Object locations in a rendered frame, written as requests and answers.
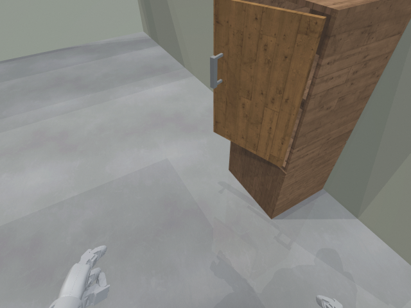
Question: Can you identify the robot left hand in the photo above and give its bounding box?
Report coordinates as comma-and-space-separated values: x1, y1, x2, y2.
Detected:
58, 245, 110, 308

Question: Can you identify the cupboard door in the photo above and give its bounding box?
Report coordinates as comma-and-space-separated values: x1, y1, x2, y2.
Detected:
213, 0, 326, 167

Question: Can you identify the handle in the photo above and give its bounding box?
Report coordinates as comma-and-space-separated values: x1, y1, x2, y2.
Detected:
210, 53, 223, 89

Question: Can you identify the robot right hand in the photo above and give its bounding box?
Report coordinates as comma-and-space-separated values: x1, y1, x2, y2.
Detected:
316, 295, 343, 308

